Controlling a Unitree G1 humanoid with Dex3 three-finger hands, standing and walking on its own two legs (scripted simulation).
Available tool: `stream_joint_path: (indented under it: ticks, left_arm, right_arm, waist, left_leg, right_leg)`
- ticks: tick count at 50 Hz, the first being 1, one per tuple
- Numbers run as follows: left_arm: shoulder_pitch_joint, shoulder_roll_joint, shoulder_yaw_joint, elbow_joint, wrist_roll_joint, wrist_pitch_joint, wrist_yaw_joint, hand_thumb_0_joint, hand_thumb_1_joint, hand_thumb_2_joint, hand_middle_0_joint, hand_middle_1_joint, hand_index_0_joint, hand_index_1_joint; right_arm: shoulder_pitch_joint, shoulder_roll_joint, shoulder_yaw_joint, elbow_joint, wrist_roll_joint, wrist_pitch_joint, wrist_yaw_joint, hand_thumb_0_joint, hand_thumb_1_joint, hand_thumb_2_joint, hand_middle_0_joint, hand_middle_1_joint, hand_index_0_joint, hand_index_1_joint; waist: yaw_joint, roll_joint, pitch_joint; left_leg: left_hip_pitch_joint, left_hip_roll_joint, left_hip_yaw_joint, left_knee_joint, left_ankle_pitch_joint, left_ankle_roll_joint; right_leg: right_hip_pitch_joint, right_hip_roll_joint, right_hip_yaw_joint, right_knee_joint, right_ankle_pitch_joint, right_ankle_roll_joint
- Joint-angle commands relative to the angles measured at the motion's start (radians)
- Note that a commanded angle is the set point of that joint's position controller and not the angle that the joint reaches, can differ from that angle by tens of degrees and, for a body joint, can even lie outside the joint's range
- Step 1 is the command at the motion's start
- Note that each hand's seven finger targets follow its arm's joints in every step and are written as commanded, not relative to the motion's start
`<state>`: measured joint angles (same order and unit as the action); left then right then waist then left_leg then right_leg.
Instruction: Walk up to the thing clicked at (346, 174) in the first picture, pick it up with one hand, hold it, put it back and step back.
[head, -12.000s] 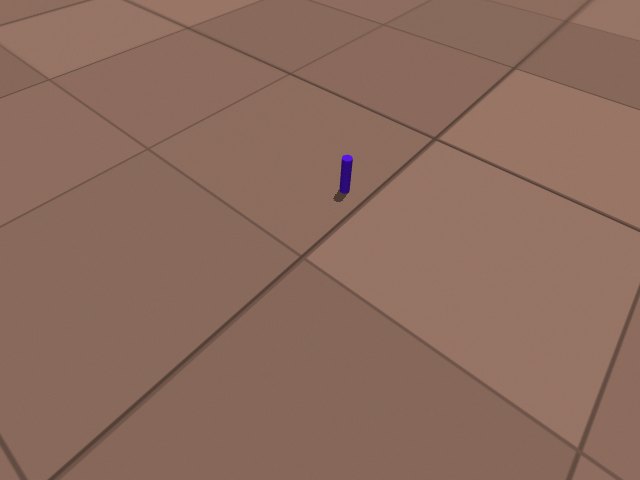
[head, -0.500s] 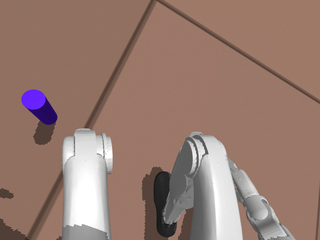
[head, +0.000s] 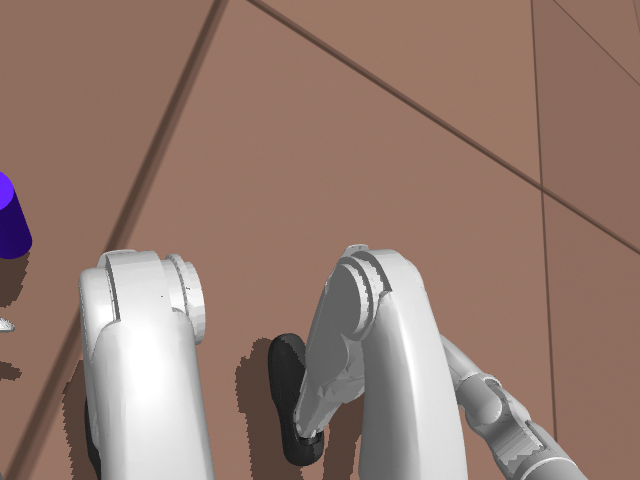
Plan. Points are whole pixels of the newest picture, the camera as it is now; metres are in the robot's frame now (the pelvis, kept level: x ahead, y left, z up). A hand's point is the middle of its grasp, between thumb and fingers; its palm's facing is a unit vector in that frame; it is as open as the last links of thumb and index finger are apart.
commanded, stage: close in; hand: left
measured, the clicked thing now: out of the picture +0.39 +0.30 -0.18
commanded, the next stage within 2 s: rest palm in 0.30 s
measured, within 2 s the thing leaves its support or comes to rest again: leaves its support in 1.64 s
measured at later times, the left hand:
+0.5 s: hand out of the picture +0.36 +0.31 -0.16, palm faces +0.43 -0.90 +0.02, open 17.3 cm
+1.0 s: hand out of the picture +0.37 +0.31 -0.16, palm faces +0.44 -0.90 +0.02, open 11.1 cm
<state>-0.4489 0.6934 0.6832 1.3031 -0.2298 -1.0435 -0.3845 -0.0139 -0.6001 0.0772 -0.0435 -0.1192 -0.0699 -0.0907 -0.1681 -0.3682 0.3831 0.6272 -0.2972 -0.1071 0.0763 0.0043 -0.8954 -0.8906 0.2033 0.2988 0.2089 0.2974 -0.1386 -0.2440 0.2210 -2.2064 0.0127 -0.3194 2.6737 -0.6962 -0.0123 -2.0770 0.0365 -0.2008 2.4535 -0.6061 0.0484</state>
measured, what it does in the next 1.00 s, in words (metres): stands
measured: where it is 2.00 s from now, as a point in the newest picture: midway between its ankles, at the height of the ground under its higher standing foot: (220, 448)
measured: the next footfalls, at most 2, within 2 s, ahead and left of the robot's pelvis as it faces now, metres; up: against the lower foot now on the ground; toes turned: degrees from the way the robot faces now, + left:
none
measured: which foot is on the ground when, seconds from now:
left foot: down 0.00-1.00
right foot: down 0.00-1.00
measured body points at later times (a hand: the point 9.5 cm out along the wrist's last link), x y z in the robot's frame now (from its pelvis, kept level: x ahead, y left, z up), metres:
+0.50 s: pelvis -0.01 +0.00 +0.00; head +0.19 +0.19 +0.35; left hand +0.33 +0.36 -0.16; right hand +0.19 -0.24 -0.03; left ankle +0.09 +0.12 -0.24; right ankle +0.14 -0.13 -0.24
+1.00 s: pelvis +0.00 +0.00 +0.00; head +0.19 +0.20 +0.35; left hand +0.34 +0.35 -0.16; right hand +0.19 -0.23 -0.03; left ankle +0.09 +0.12 -0.24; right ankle +0.14 -0.12 -0.24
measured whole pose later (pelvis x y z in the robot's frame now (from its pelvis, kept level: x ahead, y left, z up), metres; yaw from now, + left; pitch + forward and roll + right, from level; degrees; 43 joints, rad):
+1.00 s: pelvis +0.00 +0.00 +0.00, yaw -2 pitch +9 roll -17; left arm -0.48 0.72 0.57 1.35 -0.14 -1.17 -0.04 0.00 0.15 0.50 -0.43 -0.39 -0.40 -0.40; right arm -0.18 -0.37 0.46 0.58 -0.36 -0.02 0.15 0.00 -0.86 -0.89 0.20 0.30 0.21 0.30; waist -0.18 -0.28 0.28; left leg -2.19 0.02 -0.37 2.69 -0.70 -0.01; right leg -2.05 0.06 -0.24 2.43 -0.59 0.06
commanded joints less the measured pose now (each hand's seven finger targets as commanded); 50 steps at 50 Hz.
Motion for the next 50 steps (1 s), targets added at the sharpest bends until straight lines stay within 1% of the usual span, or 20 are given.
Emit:
stream_joint_path:
  ticks: [1, 2, 5, 6, 7, 11, 15, 16, 17, 20, 25, 26, 28, 30, 33, 36, 38, 42, 44, 50]
  left_arm:
    - [-0.156, 0.175, -0.053, -0.179, 0.013, -0.096, 0.077, 0.0, -0.611, 0.084, -0.032, -0.11, -0.068, -0.081]
    - [-0.142, 0.209, -0.034, -0.156, 0.018, -0.096, 0.092, 0.0, -0.611, 0.076, -0.037, -0.103, -0.071, -0.075]
    - [-0.169, 0.152, -0.099, -0.113, 0.017, -0.111, 0.118, 0.0, -0.6, 0.087, -0.03, -0.096, -0.064, -0.068]
    - [-0.147, 0.157, -0.095, -0.1, 0.018, -0.118, 0.13, 0.0, -0.594, 0.086, -0.034, -0.093, -0.069, -0.064]
    - [-0.18, 0.152, -0.111, -0.091, 0.02, -0.125, 0.138, 0.0, -0.603, 0.076, -0.039, -0.092, -0.077, -0.06]
    - [-0.176, 0.138, -0.115, -0.035, 0.016, -0.151, 0.173, 0.0, -0.566, 0.099, -0.04, -0.089, -0.072, -0.063]
    - [-0.123, 0.178, -0.079, -0.002, 0.026, -0.175, 0.201, 0.0, -0.576, 0.109, -0.05, -0.087, -0.074, -0.07]
    - [-0.106, 0.198, -0.067, -0.003, 0.03, -0.179, 0.207, 0.0, -0.579, 0.111, -0.052, -0.083, -0.07, -0.072]
    - [-0.126, 0.203, -0.063, -0.011, 0.029, -0.188, 0.214, 0.0, -0.565, 0.116, -0.051, -0.085, -0.068, -0.074]
    - [-0.129, 0.24, -0.029, -0.05, 0.038, -0.206, 0.246, 0.0, -0.544, 0.134, -0.057, -0.089, -0.066, -0.086]
    - [-0.166, 0.224, -0.065, -0.094, 0.064, -0.219, 0.272, 0.0, -0.393, 0.209, -0.06, -0.072, -0.041, -0.094]
    - [-0.155, 0.224, -0.061, -0.102, 0.065, -0.217, 0.277, 0.0, -0.383, 0.213, -0.057, -0.066, -0.034, -0.092]
    - [-0.179, 0.197, -0.096, -0.098, 0.064, -0.213, 0.279, 0.0, -0.377, 0.213, -0.058, -0.061, -0.032, -0.089]
    - [-0.18, 0.171, -0.113, -0.085, 0.051, -0.208, 0.281, 0.0, -0.217, 0.293, -0.184, -0.174, -0.164, -0.195]
    - [-0.195, 0.154, -0.139, -0.062, 0.044, -0.2, 0.283, 0.0, -0.106, 0.349, -0.256, -0.232, -0.234, -0.253]
    - [-0.166, 0.163, -0.141, -0.035, 0.052, -0.19, 0.284, 0.0, 0.016, 0.401, -0.327, -0.289, -0.306, -0.306]
    - [-0.144, 0.162, -0.138, -0.027, 0.059, -0.188, 0.288, 0.0, 0.073, 0.444, -0.364, -0.328, -0.344, -0.345]
    - [-0.155, 0.216, -0.084, -0.057, 0.065, -0.193, 0.318, 0.0, 0.162, 0.488, -0.424, -0.373, -0.399, -0.393]
    - [-0.176, 0.227, -0.078, -0.074, 0.072, -0.196, 0.332, 0.0, 0.23, 0.546, -0.479, -0.431, -0.454, -0.451]
    - [-0.253, 0.205, -0.14, -0.113, 0.109, -0.197, 0.352, 0.0, 0.393, 0.675, -0.622, -0.567, -0.593, -0.589]
  right_arm:
    - [-0.003, -0.345, -0.122, -0.052, 0.001, 0.01, 0.004, 0.0, -0.898, -0.894, 0.2, 0.3, 0.2, 0.3]
    - [0.01, -0.351, -0.123, -0.042, -0.003, 0.013, 0.007, 0.0, -0.898, -0.894, 0.2, 0.3, 0.2, 0.3]
    - [0.002, -0.353, -0.11, -0.056, -0.011, 0.021, 0.018, 0.0, -0.897, -0.894, 0.2, 0.3, 0.2, 0.3]
    - [0.005, -0.357, -0.11, -0.051, -0.014, 0.022, 0.021, 0.0, -0.893, -0.893, 0.2, 0.3, 0.2, 0.3]
    - [-0.001, -0.36, -0.106, -0.055, -0.014, 0.024, 0.024, 0.0, -0.895, -0.893, 0.2, 0.3, 0.2, 0.3]
    - [-0.012, -0.36, -0.094, -0.069, -0.024, 0.029, 0.038, 0.0, -0.893, -0.895, 0.2, 0.3, 0.2, 0.3]
    - [-0.018, -0.358, -0.076, -0.083, -0.032, 0.039, 0.044, 0.0, -0.896, -0.897, 0.2, 0.3, 0.2, 0.3]
    - [-0.015, -0.354, -0.072, -0.077, -0.036, 0.04, 0.044, 0.0, -0.898, -0.899, 0.2, 0.3, 0.2, 0.3]
    - [-0.015, -0.357, -0.067, -0.082, -0.038, 0.043, 0.044, 0.0, -0.9, -0.899, 0.2, 0.3, 0.2, 0.3]
    - [-0.016, -0.362, -0.063, -0.081, -0.045, 0.049, 0.044, 0.0, -0.9, -0.901, 0.2, 0.3, 0.2, 0.3]
    - [-0.006, -0.369, -0.065, -0.07, -0.058, 0.06, 0.046, 0.0, -0.879, -0.901, 0.2, 0.3, 0.2, 0.3]
    - [0.002, -0.368, -0.065, -0.065, -0.06, 0.062, 0.046, 0.0, -0.88, -0.902, 0.2, 0.3, 0.199, 0.3]
    - [0.004, -0.367, -0.062, -0.057, -0.06, 0.064, 0.047, 0.0, -0.882, -0.903, 0.2, 0.3, 0.2, 0.3]
    - [0.003, -0.366, -0.059, -0.062, -0.058, 0.064, 0.05, 0.0, -0.872, -0.899, 0.2, 0.3, 0.199, 0.3]
    - [0.003, -0.371, -0.059, -0.056, -0.055, 0.065, 0.051, 0.0, -0.871, -0.898, 0.2, 0.3, 0.199, 0.3]
    - [-0.008, -0.369, -0.057, -0.062, -0.049, 0.072, 0.053, 0.0, -0.869, -0.897, 0.2, 0.299, 0.199, 0.299]
    - [-0.012, -0.368, -0.055, -0.066, -0.051, 0.079, 0.054, 0.0, -0.869, -0.897, 0.2, 0.299, 0.199, 0.299]
    - [-0.014, -0.365, -0.049, -0.08, -0.055, 0.089, 0.056, 0.0, -0.865, -0.897, 0.2, 0.299, 0.199, 0.299]
    - [-0.018, -0.364, -0.048, -0.084, -0.057, 0.094, 0.057, 0.0, -0.861, -0.896, 0.2, 0.299, 0.199, 0.299]
    - [-0.012, -0.361, -0.06, -0.075, -0.063, 0.097, 0.059, 0.0, -0.86, -0.895, 0.2, 0.299, 0.199, 0.299]
  waist:
    - [-0.074, 0.545, -0.518]
    - [-0.074, 0.53, -0.508]
    - [-0.117, 0.466, -0.485]
    - [-0.103, 0.458, -0.475]
    - [-0.115, 0.455, -0.456]
    - [-0.116, 0.415, -0.412]
    - [-0.088, 0.418, -0.417]
    - [-0.069, 0.441, -0.434]
    - [-0.083, 0.448, -0.434]
    - [-0.074, 0.485, -0.446]
    - [-0.117, 0.54, -0.473]
    - [-0.113, 0.536, -0.493]
    - [-0.134, 0.518, -0.497]
    - [-0.144, 0.484, -0.504]
    - [-0.151, 0.45, -0.481]
    - [-0.133, 0.453, -0.452]
    - [-0.122, 0.45, -0.442]
    - [-0.099, 0.487, -0.459]
    - [-0.108, 0.505, -0.443]
    - [-0.156, 0.531, -0.444]
  left_leg:
    - [0.379, 0.045, 0.107, -0.4, 0.023, -0.027]
    - [0.359, 0.047, 0.1, -0.395, 0.012, -0.022]
    - [0.334, 0.043, 0.082, -0.382, -0.005, -0.017]
    - [0.337, 0.045, 0.077, -0.384, -0.01, -0.017]
    - [0.331, 0.045, 0.067, -0.391, -0.04, -0.018]
    - [0.293, 0.043, 0.055, -0.389, -0.101, -0.011]
    - [0.295, 0.045, 0.058, -0.389, -0.058, -0.014]
    - [0.305, 0.045, 0.071, -0.378, -0.03, -0.014]
    - [0.301, 0.044, 0.073, -0.371, -0.02, -0.014]
    - [0.329, 0.05, 0.074, -0.374, 0.015, -0.019]
    - [0.361, 0.054, 0.067, -0.369, 0.034, -0.025]
    - [0.373, 0.055, 0.068, -0.362, 0.053, -0.024]
    - [0.369, 0.055, 0.067, -0.349, 0.081, -0.022]
    - [0.36, 0.051, 0.066, -0.339, 0.074, -0.018]
    - [0.34, 0.051, 0.057, -0.339, 0.051, -0.014]
    - [0.333, 0.052, 0.048, -0.355, 0.044, -0.019]
    - [0.338, 0.055, 0.039, -0.366, 0.05, -0.023]
    - [0.357, 0.057, 0.042, -0.369, 0.066, -0.026]
    - [0.355, 0.062, 0.037, -0.38, 0.032, -0.026]
    - [0.356, 0.063, 0.042, -0.378, 0.012, -0.025]
  right_leg:
    - [0.169, 0.026, -0.118, -0.17, 0.063, -0.062]
    - [0.168, 0.029, -0.121, -0.167, 0.057, -0.062]
    - [0.17, 0.03, -0.129, -0.176, 0.054, -0.057]
    - [0.162, 0.03, -0.13, -0.173, 0.051, -0.057]
    - [0.147, 0.028, -0.133, -0.174, 0.031, -0.055]
    - [0.14, 0.033, -0.137, -0.179, -0.014, -0.05]
    - [0.172, 0.037, -0.135, -0.174, 0.01, -0.051]
    - [0.193, 0.042, -0.128, -0.172, 0.032, -0.054]
    - [0.2, 0.043, -0.13, -0.171, 0.04, -0.054]
    - [0.216, 0.043, -0.129, -0.164, 0.07, -0.056]
    - [0.227, 0.044, -0.139, -0.158, 0.102, -0.057]
    - [0.239, 0.045, -0.138, -0.16, 0.12, -0.056]
    - [0.251, 0.046, -0.139, -0.162, 0.146, -0.054]
    - [0.26, 0.048, -0.143, -0.172, 0.144, -0.05]
    - [0.241, 0.049, -0.146, -0.179, 0.128, -0.048]
    - [0.226, 0.049, -0.153, -0.172, 0.115, -0.051]
    - [0.222, 0.048, -0.154, -0.166, 0.117, -0.051]
    - [0.234, 0.05, -0.15, -0.163, 0.119, -0.056]
    - [0.219, 0.051, -0.153, -0.163, 0.096, -0.057]
    - [0.208, 0.05, -0.148, -0.174, 0.094, -0.055]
